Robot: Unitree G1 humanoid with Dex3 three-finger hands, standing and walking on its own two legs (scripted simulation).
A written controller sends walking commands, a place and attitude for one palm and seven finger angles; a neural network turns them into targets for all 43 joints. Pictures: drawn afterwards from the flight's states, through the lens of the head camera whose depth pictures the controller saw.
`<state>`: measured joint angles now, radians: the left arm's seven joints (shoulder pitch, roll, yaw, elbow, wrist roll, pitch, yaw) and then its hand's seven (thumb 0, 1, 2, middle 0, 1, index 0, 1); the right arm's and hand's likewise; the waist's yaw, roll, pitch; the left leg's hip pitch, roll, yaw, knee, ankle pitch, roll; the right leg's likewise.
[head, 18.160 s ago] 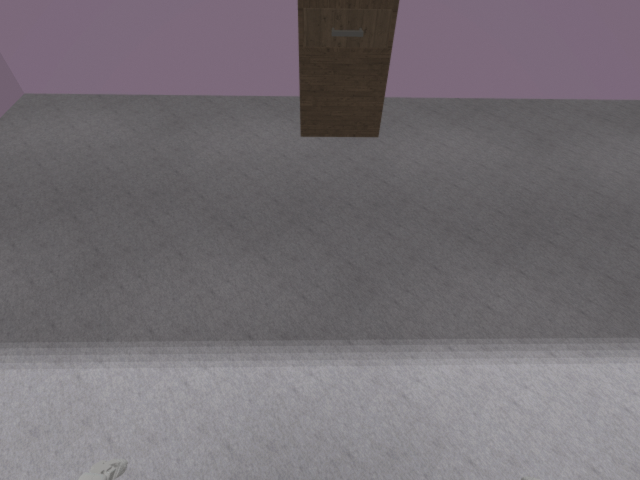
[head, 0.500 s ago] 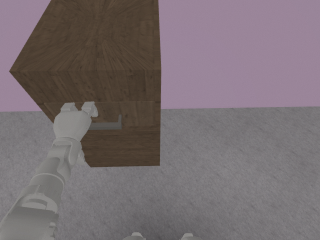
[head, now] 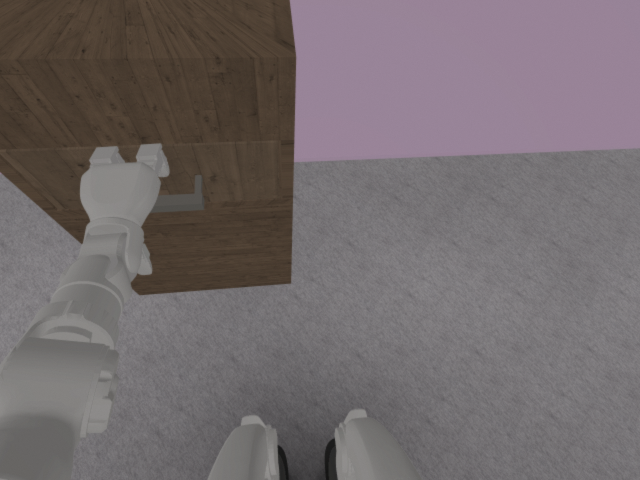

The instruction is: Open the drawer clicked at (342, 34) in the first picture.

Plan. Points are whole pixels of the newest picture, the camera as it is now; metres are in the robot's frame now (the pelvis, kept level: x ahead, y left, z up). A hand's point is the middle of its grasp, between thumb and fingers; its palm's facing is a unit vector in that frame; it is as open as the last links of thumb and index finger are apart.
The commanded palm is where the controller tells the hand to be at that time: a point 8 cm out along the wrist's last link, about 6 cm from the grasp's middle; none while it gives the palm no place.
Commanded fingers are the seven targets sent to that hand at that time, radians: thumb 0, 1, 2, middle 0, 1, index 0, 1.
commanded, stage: move the hooked fingers above the handle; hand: left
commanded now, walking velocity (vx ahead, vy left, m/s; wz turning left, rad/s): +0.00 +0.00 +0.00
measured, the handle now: (158, 193) +0.55 +0.22 -0.11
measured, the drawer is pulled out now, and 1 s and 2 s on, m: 0.00 0.00 0.00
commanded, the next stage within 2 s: lower the fingers behind the handle in 1.96 s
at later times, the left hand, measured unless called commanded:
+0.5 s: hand (136, 213) +0.48 +0.23 -0.05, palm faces -0.10 -0.02 -0.99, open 13.8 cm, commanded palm +0.48 +0.21 +0.01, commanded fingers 0.00 -0.50 0.30 -0.30 -1.20 -0.30 -1.20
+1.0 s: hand (132, 213) +0.48 +0.24 -0.05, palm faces -0.09 -0.01 -1.00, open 13.8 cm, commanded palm +0.48 +0.21 +0.00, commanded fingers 0.00 -0.50 0.30 -0.30 -1.20 -0.30 -1.20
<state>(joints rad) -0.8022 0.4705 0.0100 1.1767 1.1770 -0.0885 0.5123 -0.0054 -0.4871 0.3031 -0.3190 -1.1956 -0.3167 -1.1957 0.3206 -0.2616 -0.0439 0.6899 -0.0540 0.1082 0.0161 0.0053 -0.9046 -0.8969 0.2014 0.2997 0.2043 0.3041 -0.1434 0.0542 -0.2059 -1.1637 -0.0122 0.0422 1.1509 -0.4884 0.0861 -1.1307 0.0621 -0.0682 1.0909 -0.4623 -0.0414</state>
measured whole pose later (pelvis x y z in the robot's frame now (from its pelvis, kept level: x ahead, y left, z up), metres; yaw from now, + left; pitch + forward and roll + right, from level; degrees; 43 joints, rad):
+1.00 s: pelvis +0.00 -0.01 -0.01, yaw +0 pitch +29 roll -4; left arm -0.80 0.51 0.00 1.15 1.14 -0.08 0.48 -0.01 -0.49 0.30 -0.32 -1.20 -0.32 -1.20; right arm 0.31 -0.25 -0.02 0.69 -0.04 0.10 0.00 0.00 -0.90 -0.90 0.20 0.30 0.21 0.30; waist -0.14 0.06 -0.19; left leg -1.20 0.00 0.03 1.19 -0.50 0.08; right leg -1.16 0.07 -0.08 1.12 -0.47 -0.05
